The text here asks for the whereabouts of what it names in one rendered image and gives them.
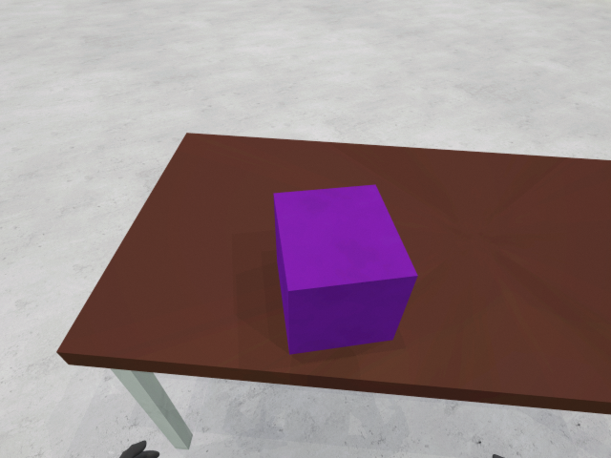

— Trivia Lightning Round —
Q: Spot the table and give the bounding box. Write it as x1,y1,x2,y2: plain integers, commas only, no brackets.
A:
56,133,611,449

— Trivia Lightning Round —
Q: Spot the carton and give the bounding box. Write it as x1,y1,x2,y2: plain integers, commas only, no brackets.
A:
274,185,418,355

